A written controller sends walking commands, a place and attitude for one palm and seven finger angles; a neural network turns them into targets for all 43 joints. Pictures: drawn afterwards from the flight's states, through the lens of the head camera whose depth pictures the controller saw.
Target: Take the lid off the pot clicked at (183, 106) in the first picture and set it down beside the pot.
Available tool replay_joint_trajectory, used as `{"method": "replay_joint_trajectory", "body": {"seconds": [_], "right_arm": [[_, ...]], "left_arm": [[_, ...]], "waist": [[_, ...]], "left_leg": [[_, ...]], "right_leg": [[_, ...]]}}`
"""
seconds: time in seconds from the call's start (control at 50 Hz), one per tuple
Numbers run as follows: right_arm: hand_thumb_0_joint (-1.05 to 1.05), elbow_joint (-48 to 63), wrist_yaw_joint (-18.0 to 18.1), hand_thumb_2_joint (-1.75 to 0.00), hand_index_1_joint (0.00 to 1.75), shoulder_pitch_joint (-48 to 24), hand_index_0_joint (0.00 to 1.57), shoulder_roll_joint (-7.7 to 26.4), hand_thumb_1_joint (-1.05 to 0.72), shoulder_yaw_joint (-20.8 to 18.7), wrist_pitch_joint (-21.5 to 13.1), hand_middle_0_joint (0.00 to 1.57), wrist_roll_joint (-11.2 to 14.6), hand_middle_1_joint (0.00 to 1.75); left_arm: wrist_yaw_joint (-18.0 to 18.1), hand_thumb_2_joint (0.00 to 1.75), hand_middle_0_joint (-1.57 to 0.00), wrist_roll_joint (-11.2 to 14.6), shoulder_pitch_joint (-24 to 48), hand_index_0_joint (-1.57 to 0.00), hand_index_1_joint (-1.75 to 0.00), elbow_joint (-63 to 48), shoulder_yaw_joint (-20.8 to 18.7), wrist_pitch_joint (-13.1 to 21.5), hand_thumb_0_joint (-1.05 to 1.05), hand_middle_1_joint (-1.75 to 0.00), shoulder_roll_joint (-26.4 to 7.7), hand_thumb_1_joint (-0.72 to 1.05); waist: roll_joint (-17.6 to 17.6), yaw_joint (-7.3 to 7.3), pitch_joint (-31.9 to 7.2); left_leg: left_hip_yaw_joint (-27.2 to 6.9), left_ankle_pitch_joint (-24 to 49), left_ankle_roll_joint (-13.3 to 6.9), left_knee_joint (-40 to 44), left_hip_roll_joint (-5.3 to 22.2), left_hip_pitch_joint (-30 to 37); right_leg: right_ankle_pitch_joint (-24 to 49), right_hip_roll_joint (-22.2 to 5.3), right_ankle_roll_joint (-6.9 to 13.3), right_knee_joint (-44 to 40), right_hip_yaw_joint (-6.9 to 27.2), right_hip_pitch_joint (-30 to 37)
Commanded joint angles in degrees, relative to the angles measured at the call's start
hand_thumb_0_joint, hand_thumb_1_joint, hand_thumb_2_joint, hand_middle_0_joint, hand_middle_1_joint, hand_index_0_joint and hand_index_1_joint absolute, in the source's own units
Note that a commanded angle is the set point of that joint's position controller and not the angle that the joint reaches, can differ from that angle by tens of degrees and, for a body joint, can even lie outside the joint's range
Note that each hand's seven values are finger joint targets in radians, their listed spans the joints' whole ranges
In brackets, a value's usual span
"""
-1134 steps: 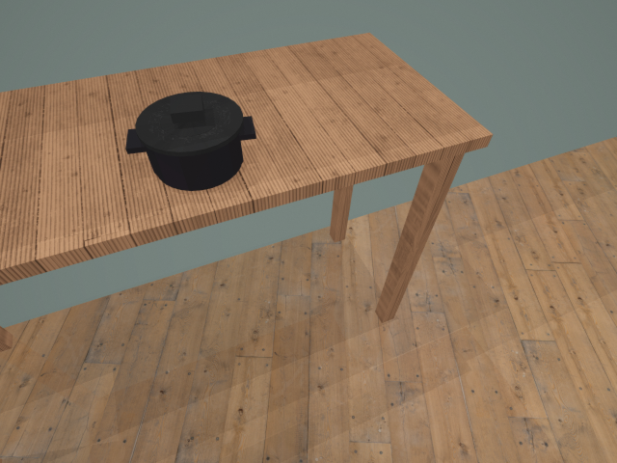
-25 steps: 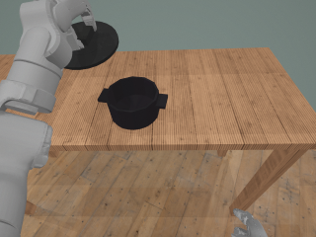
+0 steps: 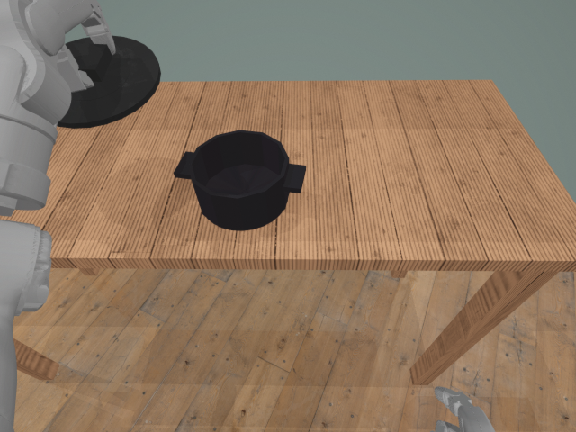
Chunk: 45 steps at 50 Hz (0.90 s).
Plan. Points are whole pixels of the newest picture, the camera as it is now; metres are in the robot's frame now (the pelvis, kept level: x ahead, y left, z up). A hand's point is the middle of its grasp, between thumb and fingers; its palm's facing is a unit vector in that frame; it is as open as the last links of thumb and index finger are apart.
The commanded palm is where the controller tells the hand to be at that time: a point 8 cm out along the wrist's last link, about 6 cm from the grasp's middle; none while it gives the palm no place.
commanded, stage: move the lid sideways beside the pot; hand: left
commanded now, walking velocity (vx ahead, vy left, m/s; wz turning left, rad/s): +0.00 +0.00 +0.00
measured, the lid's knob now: (84, 62) +0.48 +0.27 +0.27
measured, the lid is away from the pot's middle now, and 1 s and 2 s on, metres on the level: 0.17 0.23 0.20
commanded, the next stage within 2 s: lower the lid onto the table in 0.80 s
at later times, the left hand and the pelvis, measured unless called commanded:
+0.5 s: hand (26, 65) +0.43 +0.30 +0.29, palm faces -0.10 -0.11 -0.99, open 8.3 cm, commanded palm +0.41 +0.31 +0.36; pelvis +0.00 -0.01 +0.00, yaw +0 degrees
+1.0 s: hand (7, 62) +0.43 +0.32 +0.29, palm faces -0.11 -0.12 -0.99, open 8.3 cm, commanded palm +0.41 +0.32 +0.36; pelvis +0.00 +0.00 +0.00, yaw +0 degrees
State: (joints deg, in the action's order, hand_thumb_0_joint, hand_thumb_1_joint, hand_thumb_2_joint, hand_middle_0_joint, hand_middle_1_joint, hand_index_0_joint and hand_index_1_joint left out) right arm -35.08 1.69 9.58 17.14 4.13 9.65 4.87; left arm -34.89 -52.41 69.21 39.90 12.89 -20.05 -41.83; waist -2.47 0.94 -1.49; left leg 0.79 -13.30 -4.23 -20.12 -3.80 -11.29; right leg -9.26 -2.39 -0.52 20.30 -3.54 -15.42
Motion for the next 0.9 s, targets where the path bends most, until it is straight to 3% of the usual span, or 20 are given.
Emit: {"method": "replay_joint_trajectory", "body": {"seconds": [0.0,0.02,0.04,0.06,0.1,0.12,0.16,0.2,0.28,0.4,0.42,0.5,0.52,0.54,0.6,0.66,0.72,0.78,0.82,0.88], "right_arm": [[0.0,7.15,0.59,-0.9,0.3,-4.0,0.2,7.78,-0.9,-2.67,-3.07,0.2,-0.03,0.3],[0.0,7.15,0.57,-0.9,0.3,-3.88,0.2,7.33,-0.9,-2.45,-3.3,0.2,-0.16,0.3],[0.0,6.79,0.71,-0.9,0.3,-4.76,0.2,7.2,-0.9,-2.32,-3.06,0.2,-0.15,0.3],[0.0,6.31,0.74,-0.9,0.3,-3.89,0.2,7.42,-0.9,-2.3,-2.63,0.2,0.0,0.3],[0.0,6.46,0.6,-0.9,0.3,-4.14,0.2,8.13,-0.9,-2.6,-2.2,0.2,0.29,0.3],[0.0,6.79,0.45,-0.9,0.3,-3.82,0.2,7.7,-0.9,-2.52,-2.33,0.2,0.1,0.3],[0.0,7.25,0.22,-0.9,0.3,-5.03,0.2,7.6,-0.9,-2.43,-1.81,0.2,-0.08,0.3],[0.0,7.16,-0.14,-0.9,0.3,-4.75,0.2,8.04,-0.9,-2.79,-1.23,0.2,0.25,0.3],[0.0,7.45,0.12,-0.9,0.3,-5.14,0.2,7.97,-0.9,-2.2,-0.04,0.2,0.24,0.3],[0.0,8.0,0.65,-0.9,0.3,-5.11,0.2,8.44,-0.9,-2.41,0.39,0.2,0.58,0.3],[0.0,8.32,0.74,-0.9,0.3,-4.23,0.2,7.89,-0.9,-2.31,0.05,0.2,0.26,0.3],[0.0,7.54,0.87,-0.9,0.3,-3.93,0.2,8.58,-0.9,-2.59,0.59,0.2,0.68,0.3],[0.0,7.88,0.88,-0.9,0.3,-3.71,0.2,8.16,-0.9,-2.34,0.63,0.2,0.53,0.3],[0.0,7.67,1.14,-0.9,0.3,-5.02,0.2,7.95,-0.9,-2.23,0.84,0.2,0.69,0.3],[0.0,6.9,1.27,-0.9,0.3,-3.81,0.2,8.51,-0.9,-2.58,0.93,0.2,1.33,0.3],[0.0,6.79,1.72,-0.9,0.3,-3.17,0.2,8.37,-0.9,-2.17,0.9,0.2,0.65,0.3],[0.0,6.9,1.79,-0.9,0.3,-2.61,0.2,7.75,-0.9,-2.42,-0.43,0.2,0.83,0.3],[0.0,5.82,1.99,-0.9,0.3,-2.24,0.2,8.21,-0.9,-2.41,-0.42,0.2,0.76,0.3],[0.0,6.21,1.73,-0.9,0.3,-2.15,0.2,8.13,-0.9,-2.47,-1.1,0.2,0.65,0.3],[0.0,5.78,1.5,-0.9,0.3,-2.78,0.2,8.25,-0.9,-2.49,-0.49,0.2,0.8,0.3]], "left_arm": [[4.63,1.1,-0.77,-0.84,36.82,-0.76,-0.92,-16.85,-7.95,1.68,0.0,-0.98,-16.24,0.57],[4.78,1.1,-0.77,-1.81,39.66,-0.76,-0.92,-18.8,-11.48,2.19,0.0,-0.98,-20.53,0.57],[4.31,1.1,-0.77,-1.97,37.42,-0.76,-0.92,-13.04,-9.14,1.92,0.0,-0.98,-17.33,0.57],[4.22,1.1,-0.77,-1.76,36.05,-0.76,-0.92,-12.09,-11.04,1.98,0.0,-0.98,-19.47,0.57],[3.78,1.1,-0.77,-0.85,32.79,-0.76,-0.92,-10.51,-8.07,1.86,0.0,-0.98,-16.13,0.57],[4.0,1.1,-0.77,-1.55,35.8,-0.76,-0.92,-14.3,-11.05,2.33,0.0,-0.98,-19.82,0.57],[3.67,1.1,-0.77,-1.88,32.97,-0.76,-0.92,-13.01,-11.18,2.2,0.0,-0.98,-19.51,0.57],[3.25,1.1,-0.77,-1.0,29.75,-0.76,-0.92,-12.08,-8.14,1.93,0.0,-0.98,-15.87,0.57],[3.0,1.1,-0.77,-2.36,28.74,-0.76,-0.92,-8.86,-11.94,1.94,0.0,-0.98,-21.39,0.57],[3.49,1.1,-0.77,-1.98,30.9,-0.76,-0.92,-11.81,-12.48,3.3,0.0,-0.98,-24.27,0.57],[3.83,1.1,-0.77,-2.64,34.7,-0.76,-0.92,-16.31,-15.56,4.08,0.0,-0.98,-28.38,0.57],[3.42,1.1,-0.77,-2.08,28.26,-0.76,-0.92,-9.17,-13.91,4.29,0.0,-0.98,-26.26,0.57],[3.49,1.1,-0.77,-2.75,31.12,-0.76,-0.92,-11.88,-15.95,4.83,0.0,-0.98,-29.33,0.57],[3.14,1.1,-0.77,-2.7,30.75,-0.76,-0.92,-7.91,-12.33,4.76,0.0,-0.98,-25.02,0.57],[3.1,1.1,-0.77,-1.52,29.12,-0.76,-0.92,-5.62,-8.47,4.8,0.0,-0.98,-21.14,0.57],[3.74,1.1,-0.77,-3.21,31.07,-0.76,-0.92,-7.39,-12.85,6.04,0.0,-0.98,-27.54,0.57],[4.32,1.1,-0.77,-2.24,36.57,-0.76,-0.92,-14.66,-11.5,7.2,0.0,-0.98,-26.14,0.57],[4.26,1.1,-0.77,-2.45,32.8,-0.76,-0.92,-9.91,-13.2,7.2,0.0,-0.98,-27.44,0.57],[4.53,1.1,-0.77,-2.01,34.8,-0.76,-0.92,-14.3,-14.02,7.73,0.0,-0.98,-28.34,0.57],[3.99,1.1,-0.77,-1.77,32.27,-0.76,-0.92,-9.77,-12.35,7.19,0.0,-0.98,-25.38,0.57]], "waist": [[-7.28,0.83,-29.42],[-6.37,0.16,-30.91],[-4.48,0.79,-26.95],[-1.47,0.34,-26.58],[-2.42,0.62,-24.26],[-2.0,-0.12,-27.12],[-1.85,-0.52,-27.31],[-3.09,0.26,-25.35],[1.81,-0.37,-22.46],[-3.52,0.12,-25.44],[-3.6,-0.58,-29.24],[-4.56,0.15,-24.61],[-2.86,-0.25,-26.1],[-3.49,0.79,-22.25],[-4.91,1.94,-18.01],[-3.89,1.05,-22.98],[-8.23,1.63,-27.56],[-6.89,1.58,-24.75],[-8.69,1.23,-27.54],[-6.75,1.47,-23.2]], "left_leg": [[-4.61,38.94,2.17,-2.76,1.93,15.07],[-4.56,38.2,2.27,-2.12,2.04,14.49],[-4.06,36.04,1.69,-2.37,1.79,12.22],[-4.01,33.96,1.52,-1.52,1.98,10.72],[-3.92,34.38,1.75,-1.52,2.06,10.52],[-4.06,36.11,1.78,-1.38,2.15,10.86],[-3.68,38.23,1.24,-2.29,2.3,10.79],[-3.79,39.87,1.74,-2.68,2.56,11.74],[-2.58,31.6,0.51,-1.59,2.54,6.96],[-2.74,31.9,0.44,-2.09,2.33,8.61],[-2.82,32.69,0.33,-2.04,2.14,9.43],[-2.69,32.25,0.39,-2.49,2.4,8.07],[-2.54,30.61,0.32,-2.11,2.39,7.41],[-2.25,29.01,0.07,-2.23,2.37,6.54],[-2.65,24.11,0.5,-1.2,2.62,6.76],[-2.49,24.92,-0.05,-1.39,2.23,6.57],[-3.52,31.17,0.31,-2.04,2.38,11.68],[-3.54,31.61,0.26,-1.99,2.62,10.63],[-4.0,35.08,0.68,-2.29,2.43,12.33],[-3.85,34.32,0.74,-1.96,2.73,10.57]], "right_leg": [[14.95,3.15,4.32,0.64,1.13,8.88],[14.7,3.17,4.1,0.96,1.35,10.32],[14.34,3.11,4.24,0.95,1.03,9.03],[14.56,2.89,4.01,0.85,0.94,10.5],[14.51,2.69,4.19,0.41,0.55,8.8],[15.55,2.72,3.96,0.87,1.02,10.92],[17.0,2.51,3.97,1.57,1.27,11.07],[16.57,2.54,4.01,0.94,0.77,8.87],[15.09,2.33,3.73,1.02,0.94,10.43],[14.54,2.33,3.93,0.93,1.24,10.69],[15.35,2.34,3.72,1.54,1.92,13.43],[14.63,2.39,3.93,0.62,1.21,10.6],[14.36,2.31,3.64,1.24,1.6,12.56],[13.1,2.32,3.86,0.85,1.02,9.65],[8.54,2.68,4.0,-0.88,0.23,6.12],[10.82,2.56,3.97,0.23,0.97,10.33],[12.0,2.86,3.74,-0.07,1.14,10.37],[12.55,2.99,3.78,-0.37,0.81,9.47],[13.96,3.02,3.75,-0.13,1.17,10.52],[13.36,3.0,3.79,-0.45,0.59,8.54]]}}
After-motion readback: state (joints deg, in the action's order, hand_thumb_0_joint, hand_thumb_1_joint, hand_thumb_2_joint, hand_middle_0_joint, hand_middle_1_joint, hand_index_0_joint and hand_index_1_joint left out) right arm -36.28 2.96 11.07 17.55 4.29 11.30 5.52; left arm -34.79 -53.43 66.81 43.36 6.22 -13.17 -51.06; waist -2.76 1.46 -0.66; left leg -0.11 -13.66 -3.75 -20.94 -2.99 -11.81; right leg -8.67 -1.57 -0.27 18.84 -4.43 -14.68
